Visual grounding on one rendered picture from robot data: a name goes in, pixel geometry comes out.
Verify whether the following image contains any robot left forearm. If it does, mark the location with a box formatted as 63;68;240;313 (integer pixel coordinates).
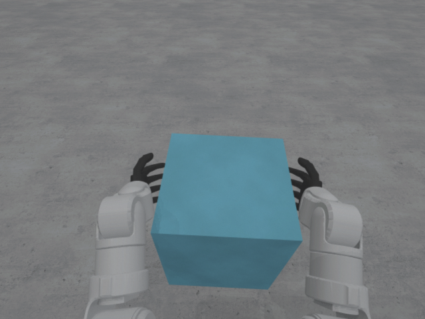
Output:
84;181;155;319

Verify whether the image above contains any robot right forearm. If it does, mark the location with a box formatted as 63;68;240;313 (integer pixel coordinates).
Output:
298;187;371;319

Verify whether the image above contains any carton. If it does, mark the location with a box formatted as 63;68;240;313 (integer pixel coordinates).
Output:
151;134;303;290

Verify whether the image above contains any robot right hand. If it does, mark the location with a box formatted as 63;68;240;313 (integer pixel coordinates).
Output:
289;158;322;211

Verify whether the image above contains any robot left hand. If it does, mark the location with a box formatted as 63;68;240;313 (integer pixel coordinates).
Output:
130;153;165;203

